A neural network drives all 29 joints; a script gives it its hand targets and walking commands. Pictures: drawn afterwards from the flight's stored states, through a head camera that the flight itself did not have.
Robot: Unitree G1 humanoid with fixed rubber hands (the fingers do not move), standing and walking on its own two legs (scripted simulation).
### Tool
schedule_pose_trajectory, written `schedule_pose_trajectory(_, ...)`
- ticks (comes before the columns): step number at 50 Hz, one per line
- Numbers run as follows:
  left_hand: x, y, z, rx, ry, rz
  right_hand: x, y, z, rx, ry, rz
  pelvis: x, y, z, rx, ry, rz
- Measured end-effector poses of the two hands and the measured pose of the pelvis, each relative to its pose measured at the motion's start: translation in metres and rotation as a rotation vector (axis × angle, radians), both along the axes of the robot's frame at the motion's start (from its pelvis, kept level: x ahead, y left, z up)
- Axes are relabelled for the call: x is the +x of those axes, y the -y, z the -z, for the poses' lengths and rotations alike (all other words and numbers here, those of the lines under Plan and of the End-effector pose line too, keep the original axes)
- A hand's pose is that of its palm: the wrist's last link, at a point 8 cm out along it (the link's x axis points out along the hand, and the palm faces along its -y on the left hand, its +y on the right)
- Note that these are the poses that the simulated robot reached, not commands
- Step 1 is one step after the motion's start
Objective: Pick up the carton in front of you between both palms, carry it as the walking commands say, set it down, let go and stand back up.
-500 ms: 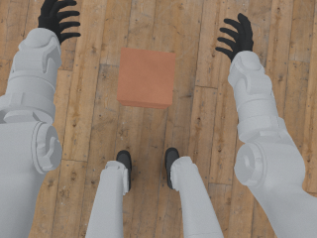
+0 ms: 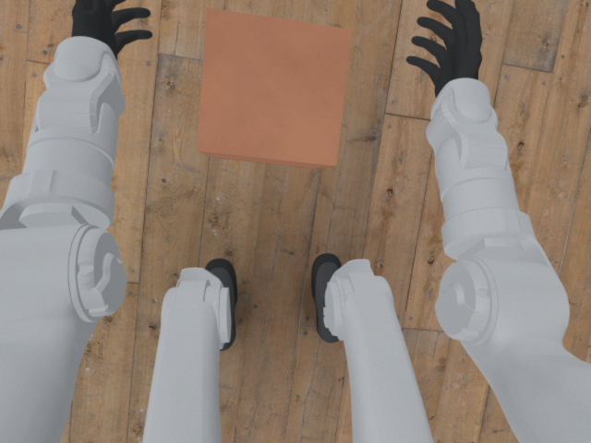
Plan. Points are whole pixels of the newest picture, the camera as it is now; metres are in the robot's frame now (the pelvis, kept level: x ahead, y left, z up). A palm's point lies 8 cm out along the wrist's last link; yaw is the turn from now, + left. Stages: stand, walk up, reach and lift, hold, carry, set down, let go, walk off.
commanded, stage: reach and lift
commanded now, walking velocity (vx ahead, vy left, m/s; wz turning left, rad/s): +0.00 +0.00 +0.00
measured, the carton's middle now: (271, 105) +0.52 +0.00 -0.42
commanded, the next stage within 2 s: none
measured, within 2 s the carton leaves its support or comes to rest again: leaves its support in 1.36 s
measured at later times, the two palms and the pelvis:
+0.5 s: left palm (155, 85) +0.54 +0.19 -0.34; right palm (383, 111) +0.50 -0.18 -0.34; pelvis -0.04 +0.00 -0.16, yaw -1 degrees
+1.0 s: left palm (172, 81) +0.55 +0.16 -0.34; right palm (365, 108) +0.51 -0.15 -0.34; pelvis -0.04 +0.00 -0.17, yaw -1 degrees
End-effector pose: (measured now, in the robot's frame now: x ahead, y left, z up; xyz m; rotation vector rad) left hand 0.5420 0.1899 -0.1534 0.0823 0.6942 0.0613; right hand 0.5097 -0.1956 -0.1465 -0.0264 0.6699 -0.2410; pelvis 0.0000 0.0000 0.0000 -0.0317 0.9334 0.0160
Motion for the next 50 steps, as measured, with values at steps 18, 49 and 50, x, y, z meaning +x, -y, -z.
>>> schedule_pose_trajectory(18,0.001,0.001,0.149,0.0,-0.013,-0.012,-0.003,-0.015,0.159,0.023,-0.063,-0.015,-0.042,0.001,0.141,-0.009,0.215,0.002)
schedule_pose_trajectory(49,0.006,0.025,0.189,-0.023,-0.014,0.057,-0.001,-0.042,0.198,0.052,-0.061,-0.049,-0.038,-0.003,0.168,-0.016,0.299,0.001)
schedule_pose_trajectory(50,0.005,0.03,0.189,-0.029,-0.012,0.068,-0.001,-0.045,0.198,0.056,-0.058,-0.055,-0.038,-0.004,0.168,-0.017,0.302,0.001)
